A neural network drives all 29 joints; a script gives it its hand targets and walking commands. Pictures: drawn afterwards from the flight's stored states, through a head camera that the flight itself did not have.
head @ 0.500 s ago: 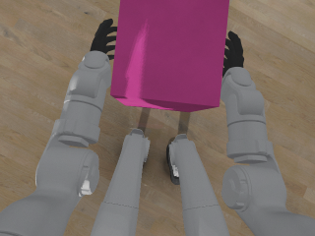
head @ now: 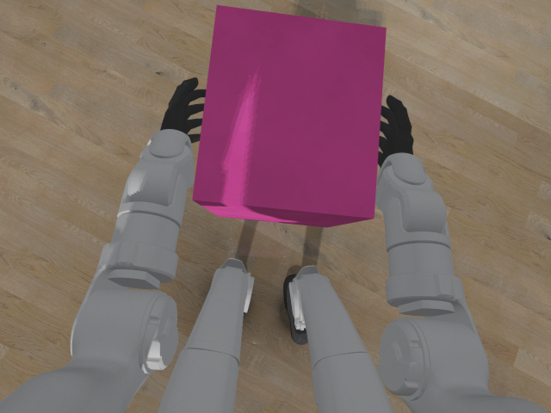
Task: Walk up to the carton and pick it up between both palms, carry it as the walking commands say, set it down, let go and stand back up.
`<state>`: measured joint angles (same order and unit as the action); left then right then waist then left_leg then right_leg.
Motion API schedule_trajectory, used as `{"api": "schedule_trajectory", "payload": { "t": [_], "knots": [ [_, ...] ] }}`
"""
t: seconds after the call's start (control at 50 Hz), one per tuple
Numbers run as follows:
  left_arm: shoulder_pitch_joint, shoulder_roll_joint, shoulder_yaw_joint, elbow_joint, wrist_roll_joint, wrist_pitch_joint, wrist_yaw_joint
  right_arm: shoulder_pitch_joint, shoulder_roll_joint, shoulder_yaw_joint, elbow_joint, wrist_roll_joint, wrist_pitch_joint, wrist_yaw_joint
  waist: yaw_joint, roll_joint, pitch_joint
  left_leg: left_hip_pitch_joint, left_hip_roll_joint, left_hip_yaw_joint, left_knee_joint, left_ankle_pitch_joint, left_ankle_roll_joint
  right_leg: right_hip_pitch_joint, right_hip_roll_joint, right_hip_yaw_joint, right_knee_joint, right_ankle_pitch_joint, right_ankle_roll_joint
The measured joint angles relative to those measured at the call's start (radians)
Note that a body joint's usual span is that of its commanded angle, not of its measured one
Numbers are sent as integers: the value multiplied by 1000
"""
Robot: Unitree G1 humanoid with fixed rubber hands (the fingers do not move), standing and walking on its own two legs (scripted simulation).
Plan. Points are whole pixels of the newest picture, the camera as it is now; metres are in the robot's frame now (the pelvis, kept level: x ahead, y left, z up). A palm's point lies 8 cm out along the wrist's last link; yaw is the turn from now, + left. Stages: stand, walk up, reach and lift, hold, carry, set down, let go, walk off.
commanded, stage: reach and lift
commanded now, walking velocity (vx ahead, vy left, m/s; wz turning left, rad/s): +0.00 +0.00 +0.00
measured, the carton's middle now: (284, 141) +0.47 +0.00 -0.10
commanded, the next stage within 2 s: none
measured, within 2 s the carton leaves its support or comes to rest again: neither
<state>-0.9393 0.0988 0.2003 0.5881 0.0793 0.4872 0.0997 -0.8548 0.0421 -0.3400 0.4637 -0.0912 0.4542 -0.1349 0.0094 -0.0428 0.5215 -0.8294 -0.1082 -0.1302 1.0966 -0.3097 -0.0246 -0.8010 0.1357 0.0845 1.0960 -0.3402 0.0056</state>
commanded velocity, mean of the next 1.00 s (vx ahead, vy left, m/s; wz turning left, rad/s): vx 0.00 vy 0.00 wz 0.00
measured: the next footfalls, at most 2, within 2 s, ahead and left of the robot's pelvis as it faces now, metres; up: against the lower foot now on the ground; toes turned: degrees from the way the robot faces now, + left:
none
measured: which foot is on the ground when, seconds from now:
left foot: down 0.00-1.00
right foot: down 0.00-1.00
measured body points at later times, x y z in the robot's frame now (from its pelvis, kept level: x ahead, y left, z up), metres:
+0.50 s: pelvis +0.02 +0.01 +0.05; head +0.19 +0.03 +0.46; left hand +0.44 +0.16 +0.01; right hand +0.43 -0.14 +0.03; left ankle +0.14 +0.11 -0.65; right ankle +0.13 -0.11 -0.65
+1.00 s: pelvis +0.10 +0.00 +0.08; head +0.05 +0.03 +0.53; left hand +0.43 +0.16 +0.11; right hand +0.43 -0.14 +0.13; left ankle +0.14 +0.11 -0.65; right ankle +0.13 -0.11 -0.65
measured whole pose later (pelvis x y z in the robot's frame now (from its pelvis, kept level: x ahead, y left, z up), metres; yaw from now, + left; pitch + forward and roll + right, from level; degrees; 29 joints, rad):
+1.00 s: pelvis +0.10 +0.00 +0.08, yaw +0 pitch -6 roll -1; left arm -0.46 -0.06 0.25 0.61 0.22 0.65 0.04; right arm -0.46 0.13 -0.32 0.57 -0.21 0.64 -0.06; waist 0.00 -0.04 -0.03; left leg -0.22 -0.08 -0.13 0.61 -0.27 0.02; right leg -0.18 0.09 0.12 0.58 -0.29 -0.02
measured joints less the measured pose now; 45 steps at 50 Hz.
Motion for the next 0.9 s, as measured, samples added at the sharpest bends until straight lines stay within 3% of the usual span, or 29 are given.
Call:
{"api": "schedule_trajectory", "payload": {
  "t": [0.2,0.38,0.5,0.64,0.74,0.9],
  "knots": [
    [115,-21,-8,-58,6,-18,-5,76,19,32,-37,-15,4,9,-21,10,2,135,2,-13,-122,31,8,141,-11,4,-130,32,-1],
    [137,-48,-6,-42,24,-19,-7,131,22,30,-48,-10,1,14,0,13,-10,246,11,-3,-213,55,15,248,-14,26,-219,59,1],
    [189,-52,-13,-82,15,1,-3,150,30,42,-63,-14,29,18,-7,12,-18,331,12,-9,-274,71,19,336,-20,27,-285,76,0],
    [289,-75,-30,-13,32,46,-5,251,56,30,15,-46,61,37,-13,9,-263,324,16,-15,-353,89,22,333,-27,29,-369,92,-6],
    [384,-121,6,102,88,59,-25,351,80,-3,112,-91,88,58,-19,12,-518,359,22,-12,-406,74,29,367,-30,35,-425,85,-10],
    [417,-161,94,123,161,104,-53,359,93,-34,169,-147,130,81,-29,5,-567,538,23,-7,-438,35,38,547,-43,29,-456,45,-18]
  ]
}}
